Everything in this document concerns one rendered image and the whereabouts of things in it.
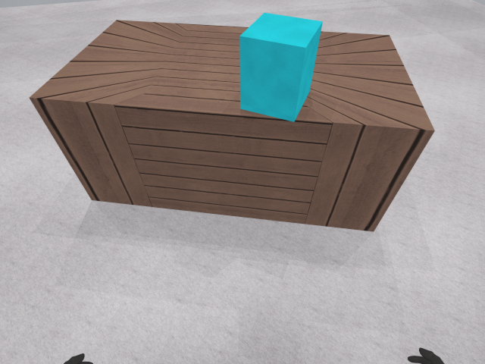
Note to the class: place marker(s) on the pedestal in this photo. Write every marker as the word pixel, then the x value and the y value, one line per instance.
pixel 148 114

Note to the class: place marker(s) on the right robot hand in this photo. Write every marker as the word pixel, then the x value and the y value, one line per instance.
pixel 428 357

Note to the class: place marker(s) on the carton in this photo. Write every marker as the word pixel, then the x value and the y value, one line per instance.
pixel 277 57

